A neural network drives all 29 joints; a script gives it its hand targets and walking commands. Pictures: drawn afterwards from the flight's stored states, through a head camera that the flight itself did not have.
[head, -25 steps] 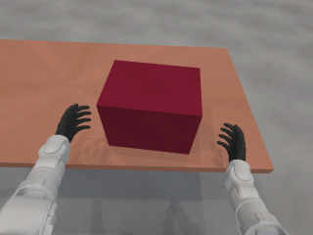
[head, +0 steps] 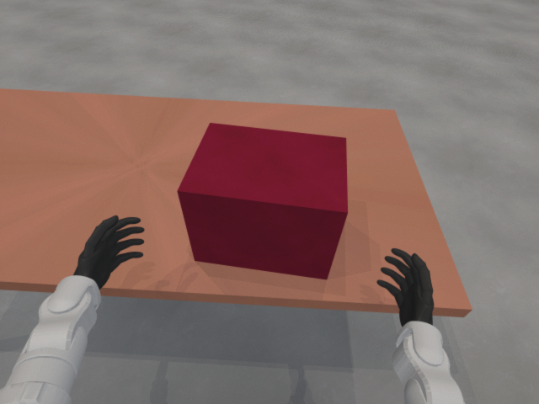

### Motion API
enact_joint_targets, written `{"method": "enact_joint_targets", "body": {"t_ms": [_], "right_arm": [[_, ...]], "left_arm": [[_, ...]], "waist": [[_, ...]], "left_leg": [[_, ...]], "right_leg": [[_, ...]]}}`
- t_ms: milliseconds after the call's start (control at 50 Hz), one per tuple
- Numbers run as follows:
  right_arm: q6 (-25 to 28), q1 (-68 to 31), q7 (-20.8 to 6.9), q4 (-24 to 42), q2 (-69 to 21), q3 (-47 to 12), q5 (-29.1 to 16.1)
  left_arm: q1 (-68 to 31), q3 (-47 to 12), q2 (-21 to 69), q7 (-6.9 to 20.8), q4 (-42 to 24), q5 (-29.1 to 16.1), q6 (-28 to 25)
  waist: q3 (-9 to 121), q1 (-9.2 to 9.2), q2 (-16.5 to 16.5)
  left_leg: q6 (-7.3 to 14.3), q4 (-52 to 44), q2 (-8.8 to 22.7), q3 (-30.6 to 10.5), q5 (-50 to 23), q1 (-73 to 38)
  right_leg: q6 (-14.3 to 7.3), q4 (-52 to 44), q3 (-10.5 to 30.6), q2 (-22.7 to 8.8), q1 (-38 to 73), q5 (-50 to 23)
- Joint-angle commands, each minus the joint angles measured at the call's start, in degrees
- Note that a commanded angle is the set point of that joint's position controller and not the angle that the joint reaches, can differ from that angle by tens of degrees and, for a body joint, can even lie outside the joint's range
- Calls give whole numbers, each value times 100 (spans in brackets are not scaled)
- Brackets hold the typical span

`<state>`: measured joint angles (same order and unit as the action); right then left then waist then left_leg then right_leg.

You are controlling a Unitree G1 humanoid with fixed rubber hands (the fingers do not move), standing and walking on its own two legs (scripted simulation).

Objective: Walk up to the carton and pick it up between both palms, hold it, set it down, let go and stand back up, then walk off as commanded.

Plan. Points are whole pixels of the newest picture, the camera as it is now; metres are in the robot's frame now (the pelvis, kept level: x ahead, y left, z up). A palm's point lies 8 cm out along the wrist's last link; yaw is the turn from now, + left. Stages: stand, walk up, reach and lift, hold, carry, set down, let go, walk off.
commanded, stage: set down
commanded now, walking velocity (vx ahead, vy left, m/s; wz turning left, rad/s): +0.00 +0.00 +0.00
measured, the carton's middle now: (268, 201) +0.48 +0.00 +0.00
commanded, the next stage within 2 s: none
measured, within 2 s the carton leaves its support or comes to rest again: neither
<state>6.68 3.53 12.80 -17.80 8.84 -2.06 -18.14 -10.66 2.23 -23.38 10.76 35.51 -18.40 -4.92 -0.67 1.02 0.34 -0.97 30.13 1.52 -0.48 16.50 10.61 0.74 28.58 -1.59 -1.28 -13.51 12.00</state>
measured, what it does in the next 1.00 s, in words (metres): stands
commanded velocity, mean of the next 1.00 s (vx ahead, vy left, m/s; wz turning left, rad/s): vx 0.00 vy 0.00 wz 0.00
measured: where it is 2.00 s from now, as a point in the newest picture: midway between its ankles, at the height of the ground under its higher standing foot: outside the picture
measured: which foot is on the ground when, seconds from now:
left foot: down 0.00-1.00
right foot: down 0.00-1.00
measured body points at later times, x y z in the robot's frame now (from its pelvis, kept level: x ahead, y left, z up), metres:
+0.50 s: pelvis +0.01 +0.00 +0.00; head +0.00 +0.00 +0.45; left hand +0.24 +0.27 +0.02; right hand +0.19 -0.21 +0.01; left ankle +0.00 +0.13 -0.74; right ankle +0.04 -0.13 -0.74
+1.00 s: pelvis +0.02 +0.00 +0.00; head +0.03 +0.00 +0.45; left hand +0.24 +0.26 +0.00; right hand +0.21 -0.21 -0.01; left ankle +0.00 +0.13 -0.74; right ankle +0.04 -0.13 -0.74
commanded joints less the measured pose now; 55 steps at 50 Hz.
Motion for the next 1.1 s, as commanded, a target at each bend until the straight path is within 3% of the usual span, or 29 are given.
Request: {"method": "enact_joint_targets", "body": {"t_ms": [0, 40, 60, 80, 100, 120, 160, 220, 280, 320, 340, 380, 420, 460, 500, 540, 560, 620, 700, 740, 760, 800, 860, 940, 980, 1000, 1020, 1040, 1080], "right_arm": [[-131, -199, 86, 1742, 141, -41, 701], [-248, -409, 131, 1914, 27, -48, 676], [-377, -535, 125, 1736, 33, 53, 820], [-444, -609, 89, 1900, 112, 149, 781], [-514, -141, 144, 2148, -67, 46, 959], [-565, -386, 180, 2053, -41, 86, 1049], [-593, -66, 138, 2314, -85, 126, 939], [-535, 673, 137, 2112, -70, 129, 767], [-509, 1412, 104, 2542, -18, -157, 728], [-501, 1520, 97, 2858, 53, -133, 758], [-456, 1518, 69, 3104, 30, -45, 864], [-480, 1402, -89, 3191, 110, -63, 863], [-644, 1505, -171, 2739, 90, 93, 1093], [-588, 1693, -150, 3382, 12, 4, 981], [-597, 1788, -216, 2751, -13, 119, 1114], [-535, 1854, -161, 3170, -53, 140, 1036], [-615, 1700, -257, 2439, -71, 171, 1142], [-726, 1582, -272, 2223, 57, 261, 1231], [-709, 1711, -314, 2392, 12, 167, 1265], [-691, 1572, -331, 2168, 76, 441, 1227], [-679, 1632, -376, 2114, 158, 236, 1222], [-670, 2051, -297, 2002, -57, 150, 1202], [-619, 1712, -455, 1596, 264, 404, 1241], [-296, 1710, -480, 1786, 235, 352, 1331], [-126, 1811, -518, 1498, 329, 362, 1297], [-45, 2052, -456, 1697, 109, 303, 1204], [-74, 1845, -575, 1228, 260, 292, 1273], [-50, 1790, -528, 1335, 225, 347, 1265], [-64, 1631, -646, 754, 421, 498, 1343]], "left_arm": [[-5, 504, -1348, -36, -1689, -25, -3], [-310, 585, -1509, -90, -2056, 43, 54], [-544, 497, -1497, -83, -1338, -10, 14], [-516, 338, -1417, -101, -1436, -115, 103], [-138, 610, -1528, -56, -1708, -48, 83], [-593, 426, -1574, -45, -1566, -164, 52], [9, 489, -1421, -121, -2270, -103, 42], [752, 428, -1299, -52, -2055, 75, 0], [1596, 608, -1156, -32, -2522, 331, 243], [1717, 622, -1133, -24, -2742, 232, 353], [1878, 610, -1100, -82, -2971, 192, 296], [1627, 709, -1193, -181, -3242, 196, 207], [1767, 568, -1016, -207, -2818, 305, 318], [1808, 600, -1226, -201, -3379, 153, 171], [1912, 498, -1029, -273, -3091, 316, 220], [2031, 508, -1168, -247, -3393, 95, 123], [1976, 466, -968, -237, -2847, 283, 174], [1862, 361, -818, -244, -2670, 471, 255], [2127, 451, -810, -193, -2565, 416, 342], [2036, 325, -651, -215, -2594, 530, 327], [2188, 481, -575, -222, -2453, 641, 373], [2407, 346, -718, -120, -2283, 490, 336], [2420, 298, -426, -266, -2473, 696, 493], [2519, 327, -439, -231, -2454, 667, 479], [2669, 211, -253, -273, -2451, 751, 453], [2677, 207, -354, -193, -2538, 649, 431], [2644, 212, -220, -282, -2407, 861, 495], [2571, 198, -256, -252, -2555, 753, 473], [2534, 95, 7, -335, -2383, 899, 552]], "waist": [[436, -479, -61], [656, -638, 110], [345, -535, 30], [387, -428, 166], [460, -450, -219], [229, -281, -143], [555, -428, -74], [104, -280, 134], [117, -558, 165], [70, -529, 300], [-89, -605, -32], [161, -640, 198], [-394, -648, 244], [-96, -630, 127], [-242, -546, 329], [-11, -459, 49], [-394, -452, 219], [-476, -420, 487], [-294, -460, 165], [-394, -369, 677], [-272, -511, 485], [-247, -397, 26], [-335, -444, 735], [58, -351, 314], [42, -356, 442], [230, -208, 147], [54, -413, 512], [-81, -308, 293], [-190, -364, 637]], "left_leg": [[-1, -1082, -73, 223, -675, 52], [-47, -1019, -35, 232, -544, 64], [-8, -1067, -18, 199, -152, 413], [-23, -1112, -41, 235, -99, 490], [124, -1079, -62, 284, 7, 315], [50, -1020, -53, 185, 12, 393], [14, -1073, 46, 146, -377, 225], [-88, -1036, 12, 75, -843, 8], [-86, -1007, -6, 147, -1222, -404], [-197, -930, 4, 204, -1351, -437], [-99, -1045, -18, 219, -1283, -507], [-93, -1011, -29, 276, -1028, -297], [-61, -1153, -5, 176, -394, -235], [40, -1155, 12, 315, -552, -164], [-73, -1135, 15, 258, -653, -23], [-11, -1091, 48, 293, -667, 102], [-30, -1195, 80, 239, -469, 211], [64, -1332, 163, 236, -10, 605], [94, -1235, 91, 284, -416, 404], [90, -1453, 236, 202, 0, 858], [105, -1420, 191, 277, -208, 832], [-22, -1094, -2, 286, -1198, -23], [-225, -1106, 50, 265, -1417, -200], [-234, -951, -52, 372, -1870, -370], [-330, -914, -73, 353, -2271, -719], [-272, -845, -139, 406, -2502, -851], [-322, -903, -83, 301, -2390, -780], [-308, -908, -85, 355, -2364, -679], [-391, -1059, -27, 299, -2287, -761]], "right_leg": [[-196, -862, 395, 129, 1474, -211], [-245, -844, 400, 155, 1491, 83], [-262, -817, 444, 124, 1454, 430], [-256, -825, 412, 106, 1372, 423], [-202, -908, 447, 61, 1578, 557], [-187, -863, 439, 10, 1308, 514], [-253, -784, 401, 147, 1653, 60], [-272, -843, 380, 133, 1593, -320], [-249, -1066, 442, 114, 1608, -525], [-243, -1086, 428, 65, 1443, -534], [-247, -1119, 395, 116, 1468, -461], [-292, -1062, 350, 77, 1224, -1], [-386, -1187, 325, 111, 1096, 594], [-334, -1088, 377, 79, 1400, 298], [-377, -1012, 340, 142, 1388, 261], [-261, -979, 409, 98, 1601, 16], [-322, -993, 352, 132, 1484, 259], [-297, -822, 343, 189, 1801, 272], [-292, -939, 388, 143, 1795, 167], [-301, -758, 362, 261, 2170, 91], [-275, -740, 331, 304, 2340, 92], [-253, -1051, 394, 134, 1727, -389], [-434, -1115, 301, 210, 1472, -199], [-298, -1055, 247, 245, 1520, -752], [-333, -1123, 187, 275, 1301, -983], [-259, -1140, 229, 235, 1419, -1302], [-355, -1174, 205, 280, 1213, -992], [-298, -1201, 217, 254, 1234, -1148], [-397, -1174, 150, 369, 1191, -828]]}}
